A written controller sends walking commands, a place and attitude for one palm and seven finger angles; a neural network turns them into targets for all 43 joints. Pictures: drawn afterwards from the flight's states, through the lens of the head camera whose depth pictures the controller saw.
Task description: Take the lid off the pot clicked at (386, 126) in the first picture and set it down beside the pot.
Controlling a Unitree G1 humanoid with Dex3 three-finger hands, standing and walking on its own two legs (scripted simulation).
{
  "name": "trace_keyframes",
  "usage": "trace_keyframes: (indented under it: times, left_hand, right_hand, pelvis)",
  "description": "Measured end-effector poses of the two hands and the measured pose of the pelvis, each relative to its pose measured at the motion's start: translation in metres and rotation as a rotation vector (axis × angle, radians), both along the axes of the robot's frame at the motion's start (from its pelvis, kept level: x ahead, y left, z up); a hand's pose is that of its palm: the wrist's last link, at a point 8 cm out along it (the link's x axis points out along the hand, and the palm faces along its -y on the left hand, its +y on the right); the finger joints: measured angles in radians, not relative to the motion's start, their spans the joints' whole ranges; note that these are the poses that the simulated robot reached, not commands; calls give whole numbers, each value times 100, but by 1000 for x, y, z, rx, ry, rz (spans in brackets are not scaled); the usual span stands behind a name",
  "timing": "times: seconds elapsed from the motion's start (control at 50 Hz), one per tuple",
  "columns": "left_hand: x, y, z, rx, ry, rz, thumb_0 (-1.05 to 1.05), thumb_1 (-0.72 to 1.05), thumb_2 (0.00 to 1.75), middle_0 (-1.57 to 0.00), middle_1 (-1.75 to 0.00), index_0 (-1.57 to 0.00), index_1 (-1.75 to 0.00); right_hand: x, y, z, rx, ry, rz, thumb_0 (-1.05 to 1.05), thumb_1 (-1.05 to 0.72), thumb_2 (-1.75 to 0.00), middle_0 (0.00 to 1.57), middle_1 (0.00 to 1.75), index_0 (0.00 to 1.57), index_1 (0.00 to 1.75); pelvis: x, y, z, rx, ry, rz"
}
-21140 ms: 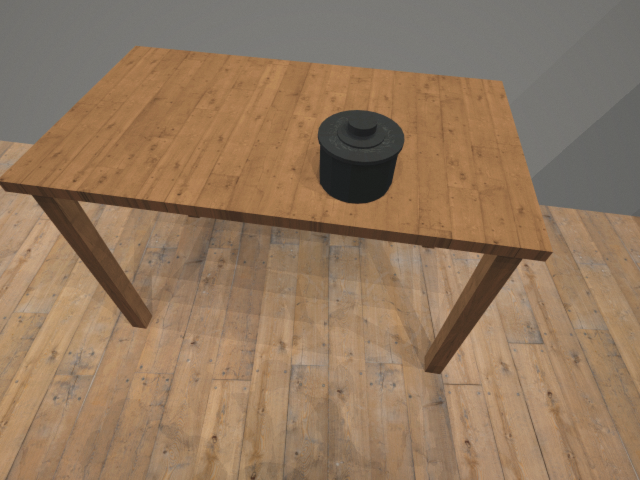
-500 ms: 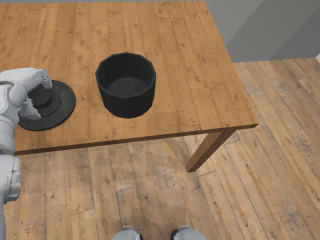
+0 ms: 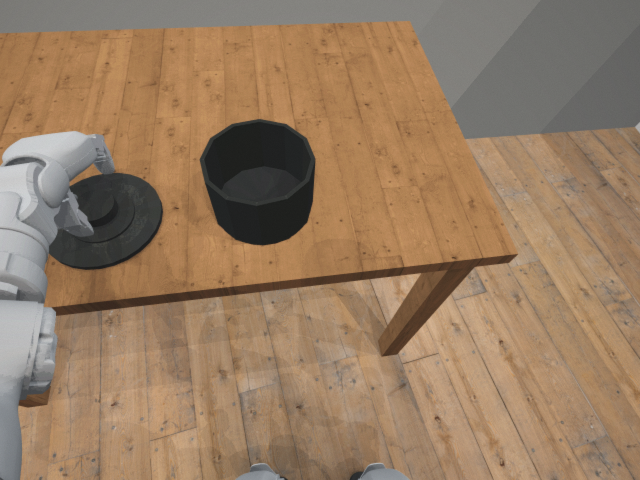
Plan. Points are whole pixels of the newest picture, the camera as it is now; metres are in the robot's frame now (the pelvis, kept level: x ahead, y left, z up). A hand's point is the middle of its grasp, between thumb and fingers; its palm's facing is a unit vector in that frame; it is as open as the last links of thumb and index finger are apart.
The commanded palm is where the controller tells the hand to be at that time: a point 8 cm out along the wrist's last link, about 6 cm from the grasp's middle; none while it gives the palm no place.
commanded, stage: raise the empty hand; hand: left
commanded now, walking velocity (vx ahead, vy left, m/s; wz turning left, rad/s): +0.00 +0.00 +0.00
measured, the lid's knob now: (95, 207) +0.49 +0.29 -0.01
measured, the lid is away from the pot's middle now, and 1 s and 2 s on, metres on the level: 0.24 0.24 0.24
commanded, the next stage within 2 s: draw the hand back to the body in 0.98 s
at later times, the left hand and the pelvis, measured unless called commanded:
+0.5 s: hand (45, 165) +0.47 +0.29 +0.10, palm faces -0.41 -0.08 -0.91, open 11.0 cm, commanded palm +0.49 +0.29 +0.17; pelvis +0.01 -0.01 +0.01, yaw +0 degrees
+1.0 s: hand (12, 137) +0.48 +0.31 +0.14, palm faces -0.39 -0.09 -0.91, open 11.0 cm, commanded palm +0.49 +0.30 +0.20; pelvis +0.02 +0.00 +0.02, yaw +1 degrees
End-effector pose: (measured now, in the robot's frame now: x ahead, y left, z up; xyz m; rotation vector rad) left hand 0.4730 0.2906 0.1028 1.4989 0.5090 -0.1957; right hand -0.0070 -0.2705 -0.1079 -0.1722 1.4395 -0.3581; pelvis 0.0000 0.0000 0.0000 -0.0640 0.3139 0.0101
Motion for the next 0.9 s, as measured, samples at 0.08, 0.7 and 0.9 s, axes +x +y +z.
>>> trace_keyframes:
  times: [0.08, 0.7, 0.9]
  left_hand:
    - [2, -5, 12, -4, -9, -22, 0, 1, 62, -35, -88, -35, -88]
    - [3, 7, 80, -24, -49, -4, 0, 1, 62, -35, -88, -35, -88]
    - [4, 12, 100, -15, -75, -18, 0, 1, 62, -35, -88, -35, -88]
  right_hand:
    - [1, -1, 3, -10, -12, -1, 1, -91, -90, 20, 30, 21, 30]
    - [54, -8, 17, -17, -132, 48, 1, -91, -90, 20, 30, 21, 30]
    - [64, -3, 19, -8, -139, 68, 1, -91, -90, 20, 30, 21, 30]
  pelvis:
    - [1, -1, 3, 3, -12, 2]
    - [15, -4, 19, 19, -80, 7]
    - [17, 1, 22, 19, -93, 17]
